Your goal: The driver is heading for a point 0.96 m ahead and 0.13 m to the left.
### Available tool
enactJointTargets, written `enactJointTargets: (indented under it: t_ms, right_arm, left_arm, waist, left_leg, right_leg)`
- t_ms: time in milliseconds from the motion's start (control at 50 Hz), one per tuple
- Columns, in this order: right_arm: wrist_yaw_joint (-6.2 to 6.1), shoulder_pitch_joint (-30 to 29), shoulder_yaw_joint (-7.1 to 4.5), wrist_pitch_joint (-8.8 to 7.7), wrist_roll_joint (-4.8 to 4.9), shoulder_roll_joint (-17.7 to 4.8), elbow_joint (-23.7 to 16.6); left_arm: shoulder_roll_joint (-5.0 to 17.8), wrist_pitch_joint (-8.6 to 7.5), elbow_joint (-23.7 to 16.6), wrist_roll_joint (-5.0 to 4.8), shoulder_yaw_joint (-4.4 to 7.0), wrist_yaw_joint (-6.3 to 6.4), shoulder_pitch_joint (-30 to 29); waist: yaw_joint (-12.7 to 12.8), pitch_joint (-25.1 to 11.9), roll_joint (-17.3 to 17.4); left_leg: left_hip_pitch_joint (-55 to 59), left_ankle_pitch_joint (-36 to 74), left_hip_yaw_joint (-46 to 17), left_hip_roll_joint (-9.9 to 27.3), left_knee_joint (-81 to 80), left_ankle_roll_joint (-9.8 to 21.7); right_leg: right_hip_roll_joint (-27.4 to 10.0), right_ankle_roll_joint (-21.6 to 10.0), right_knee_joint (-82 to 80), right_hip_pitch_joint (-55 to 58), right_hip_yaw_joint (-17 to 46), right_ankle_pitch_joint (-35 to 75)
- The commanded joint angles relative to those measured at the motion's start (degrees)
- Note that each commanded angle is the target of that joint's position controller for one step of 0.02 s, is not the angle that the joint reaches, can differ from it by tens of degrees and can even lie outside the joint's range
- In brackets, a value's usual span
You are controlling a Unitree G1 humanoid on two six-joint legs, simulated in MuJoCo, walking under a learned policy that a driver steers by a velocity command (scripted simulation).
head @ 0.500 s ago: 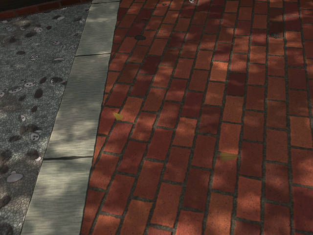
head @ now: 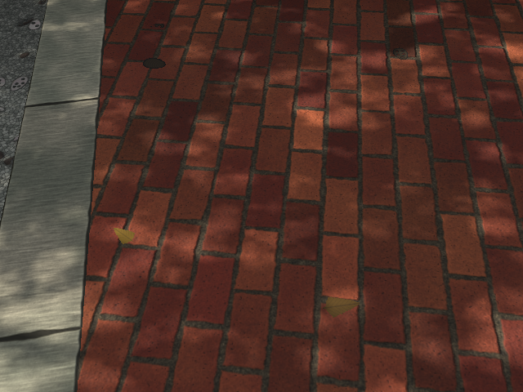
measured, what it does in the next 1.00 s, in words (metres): walks ahead: right foot, then left foot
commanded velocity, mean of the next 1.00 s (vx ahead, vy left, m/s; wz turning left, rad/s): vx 0.28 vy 0.00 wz -0.02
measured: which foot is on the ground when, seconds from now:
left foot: down 0.00-0.36, up 0.38-0.66, down 0.68-1.00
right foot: up 0.00-0.32, down 0.34-0.72, up 0.74-0.98, down 1.00-1.00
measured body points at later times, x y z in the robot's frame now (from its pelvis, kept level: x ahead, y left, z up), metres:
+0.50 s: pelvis +0.25 -0.05 +0.00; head +0.28 -0.07 +0.45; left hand +0.40 +0.19 -0.11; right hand +0.30 -0.33 -0.15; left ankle +0.16 +0.09 -0.67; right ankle +0.35 -0.14 -0.73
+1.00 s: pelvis +0.37 -0.08 +0.01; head +0.39 -0.08 +0.46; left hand +0.54 +0.19 -0.10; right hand +0.32 -0.35 -0.13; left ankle +0.28 +0.08 -0.73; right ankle +0.42 -0.18 -0.73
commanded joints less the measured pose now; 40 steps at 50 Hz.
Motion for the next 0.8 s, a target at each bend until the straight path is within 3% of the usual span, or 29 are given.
enactJointTargets:
  t_ms: [20, 60, 120, 200, 240, 280, 320, 340, 360, 380, 400, 420, 440, 460, 500, 540, 600, 620, 660, 680, 700, 720, 740, 760, 780, 800]
  right_arm:
    - [-0.36, 5.1, -0.81, -0.58, -1.4, -4.9, -0.3]
    - [-0.41, 5.4, -0.57, -0.59, -0.91, -4.4, 0.5]
    - [-1.36, 7.4, -1.09, -0.52, -0.44, -7.2, 1.5]
    - [-2.24, 10.2, -1.12, 0.53, -0.25, -8.5, 2.1]
    - [-2.35, 13.2, -1.08, 1.13, 0.16, -9.1, 3.2]
    - [-2.57, 13.2, -1.07, 1.84, 0.56, -9.4, 3.6]
    - [-2.82, 11.2, -1.17, 2.56, 0.59, -9.8, 3.5]
    - [-2.81, 12.0, -0.84, 2.74, 0.16, -8.8, 3.5]
    - [-2.73, 15.8, 0.2, 2.62, -1.49, -5.9, 2.8]
    - [-2.24, 25.5, 2.26, 2.59, -1.17, 0.2, 5.0]
    - [-2.01, 25.3, 1.27, 2.95, 0.11, -4.4, 6.1]
    - [-2.14, 19.9, 0.45, 3.58, 1.08, -7.2, 4.7]
    - [-2.83, 15.6, 0.32, 4.45, 0.93, -7.0, 3.9]
    - [-3.49, 13.6, 0.09, 5.44, 0.31, -6.7, 3.6]
    - [-4.27, 14.5, 0.23, 7.03, -0.21, -5.2, 4.0]
    - [-4.76, 14.9, 0.55, 7.5, -0.55, -3.8, 4.7]
    - [-4.58, 13.9, 0.58, 8.01, -0.92, -3.8, 5.3]
    - [-4.29, 14.5, 0.61, 8.0, -1.24, -3.6, 5.9]
    - [-3.97, 14.4, 0.22, 7.81, -2.12, -4.9, 6.0]
    - [-4.12, 14.6, 0.14, 7.45, -1.86, -6.0, 5.6]
    - [-4.37, 14.9, -0.33, 6.98, -1.27, -8.6, 5.8]
    - [-4.42, 16.6, -0.99, 6.32, -0.77, -10.5, 6.8]
    - [-4.5, 16.8, -1.59, 5.32, -0.46, -12.1, 6.8]
    - [-4.67, 15.2, -1.65, 4.17, -0.9, -11.6, 6.3]
    - [-4.59, 15.0, -1.31, 3.06, -0.85, -9.4, 6.1]
    - [-4.38, 15.7, -1.13, 2.25, -0.12, -8.0, 6.3]
  left_arm:
    - [7.3, -1.68, -5.5, 0.36, 2.15, 0.25, -2.9]
    - [4.4, -0.73, -5.6, 0.29, 1.79, 0.22, -1.7]
    - [4.0, -0.18, -8.3, 1.19, 1.37, 0.28, -7.9]
    - [2.6, -0.92, -10.4, 1.74, 0.23, -0.68, -16.5]
    - [3.4, -1.02, -11.0, 1.43, 0.28, -1.21, -18.7]
    - [5.2, -1.0, -11.6, 1.59, 0.69, -1.69, -19.2]
    - [7.6, -1.07, -10.0, 2.21, 1.69, -1.82, -14.1]
    - [10.0, -1.14, -8.2, 2.68, 2.62, -1.57, -9.1]
    - [14.4, -1.12, -7.8, 3.74, 3.39, -1.25, -4.7]
    - [13.7, -0.37, -7.3, 3.91, 2.57, -1.3, -3.5]
    - [9.6, 0.22, -7.3, 2.59, 1.59, -1.93, -2.9]
    - [8.8, 0.45, -7.7, 1.83, 1.26, -2.12, -6.9]
    - [7.8, 0.56, -8.3, 1.98, 0.77, -1.95, -11.3]
    - [6.8, 0.56, -8.6, 2.51, 0.31, -1.75, -14.9]
    - [7.0, 0.72, -8.2, 3.65, 0.42, -1.51, -18.4]
    - [6.8, 0.88, -7.6, 3.85, 0.41, -1.16, -18.9]
    - [7.1, 1.61, -6.3, 2.8, 0.33, -0.53, -19.0]
    - [7.4, 1.98, -5.8, 2.2, 0.39, -0.39, -18.8]
    - [8.6, 2.64, -4.8, 1.41, 0.85, 0.0, -17.3]
    - [8.6, 2.89, -5.1, 1.19, 0.94, 0.2, -17.8]
    - [7.1, 2.83, -6.0, 0.87, 0.75, 0.38, -18.8]
    - [5.7, 2.2, -6.9, 0.36, 0.54, 0.54, -20.2]
    - [5.0, 1.37, -7.3, 0.04, 0.56, 0.44, -21.2]
    - [6.4, 0.72, -7.0, 0.28, 1.23, 0.2, -20.6]
    - [7.5, 0.29, -6.0, 0.51, 1.9, -0.12, -18.8]
    - [6.8, -0.12, -5.4, 0.64, 1.95, -0.49, -18.0]
  waist:
    - [-1.9, -5.0, 2.6]
    - [-0.2, -3.5, 4.8]
    - [-0.6, 0.0, 4.1]
    - [-3.0, 0.0, 4.1]
    - [-4.1, -1.9, 4.9]
    - [-3.2, -3.0, 5.9]
    - [0.4, -5.4, 5.7]
    - [2.3, -8.0, 4.0]
    - [1.8, -15.0, -4.1]
    - [-1.1, -24.0, -16.1]
    - [0.3, -26.8, -11.3]
    - [0.1, -19.9, -7.7]
    - [-0.5, -14.5, -3.9]
    - [-1.7, -11.3, -3.0]
    - [-4.2, -9.4, -5.8]
    - [-4.6, -9.9, -6.4]
    - [-4.5, -10.4, -5.9]
    - [-5.1, -10.1, -5.7]
    - [-5.0, -6.2, -6.6]
    - [-5.2, -3.3, -4.9]
    - [-5.0, -0.5, 0.9]
    - [-5.5, 1.9, 9.3]
    - [-6.0, 3.7, 17.4]
    - [-5.6, 4.7, 18.6]
    - [-4.7, 3.4, 15.6]
    - [-4.4, 2.3, 12.3]
  left_leg:
    - [17.7, 3.0, -22.3, 17.2, -16.4, 11.2]
    - [13.2, 3.0, -18.6, 16.1, -19.7, 11.7]
    - [10.1, 6.1, -14.6, 16.2, -22.7, 12.2]
    - [8.3, 25.6, -4.5, 10.8, -19.0, 8.0]
    - [12.1, 25.7, -4.7, 11.5, -16.7, 6.9]
    - [16.4, 24.9, -6.1, 13.5, -12.9, 5.3]
    - [18.1, 25.6, -6.3, 13.3, -5.9, 3.1]
    - [16.9, 25.0, -5.2, 10.5, 1.6, 1.3]
    - [9.1, 8.9, -2.6, 6.2, 15.1, -1.6]
    - [-3.4, -28.1, -4.0, 0.8, 33.2, -4.9]
    - [-4.5, -33.2, -10.2, 2.0, 38.5, -5.1]
    - [-8.1, -31.1, -9.6, 3.8, 40.5, -5.1]
    - [-9.0, -27.7, -8.6, 5.6, 39.0, -5.4]
    - [-7.2, -24.7, -8.8, 7.3, 36.0, -5.6]
    - [1.1, -20.2, -7.5, 7.8, 28.0, -5.7]
    - [5.8, -18.4, -6.1, 7.0, 20.4, -5.7]
    - [11.6, -8.2, -4.8, 6.3, 10.6, -4.9]
    - [14.6, -4.2, -3.5, 5.4, 6.8, -4.0]
    - [15.3, -9.3, -1.3, 3.9, 6.0, -1.7]
    - [12.9, -16.2, -3.7, 5.9, 2.1, 0.7]
    - [8.7, -25.6, -8.7, 9.3, -4.4, 3.7]
    - [5.7, -35.7, -16.6, 13.2, -12.7, 6.5]
    - [7.8, -38.6, -27.5, 19.6, -20.7, 9.1]
    - [10.0, -33.0, -31.5, 22.7, -22.0, 10.2]
    - [14.0, -27.2, -30.4, 22.3, -20.6, 9.7]
    - [18.5, -22.2, -28.3, 21.5, -19.0, 8.9]
  right_leg:
    - [-7.4, -0.5, 3.6, -19.0, 0.9, 5.9]
    - [-8.7, 0.0, -0.7, -17.6, 0.0, 6.0]
    - [-10.2, 2.2, -10.1, -21.7, -1.9, 11.2]
    - [-5.5, 3.1, -29.4, -14.2, -6.8, 27.0]
    - [-3.5, 2.9, -34.1, -11.6, -6.6, 31.6]
    - [-3.0, 1.4, -37.6, -10.4, -4.9, 30.4]
    - [-1.8, -0.3, -41.1, -3.6, -5.1, 30.8]
    - [-2.0, -1.6, -42.7, 3.9, -5.2, 37.1]
    - [-11.3, -5.1, -37.8, 17.7, 2.6, 62.5]
    - [-24.4, -16.1, -37.9, 31.5, 18.4, 71.1]
    - [-22.8, -16.5, -40.8, 28.8, 21.8, 60.9]
    - [-20.5, -14.4, -43.1, 22.5, 17.6, 51.1]
    - [-18.2, -12.4, -45.2, 15.5, 14.3, 44.3]
    - [-17.1, -11.3, -47.5, 8.5, 11.8, 39.2]
    - [-13.8, -9.7, -51.1, -1.4, 7.1, 32.5]
    - [-12.5, -10.0, -52.1, -3.9, 4.3, 29.8]
    - [-11.8, -9.1, -53.4, -5.7, 3.4, 15.4]
    - [-10.7, -7.8, -54.5, -7.9, 2.9, 3.1]
    - [-8.8, -4.3, -56.3, -12.2, 3.5, -14.5]
    - [-8.0, -3.2, -54.5, -13.0, 3.6, -16.9]
    - [-4.9, -1.4, -50.2, -13.4, -0.3, -15.3]
    - [0.3, 0.9, -40.9, -13.9, -7.2, -9.1]
    - [3.3, 1.6, -29.8, -17.2, -10.3, -0.5]
    - [1.4, 0.9, -22.1, -20.8, -7.3, 0.3]
    - [0.1, 0.4, -17.8, -24.5, -5.6, -0.2]
    - [-1.3, 0.0, -16.8, -27.3, -4.7, 1.2]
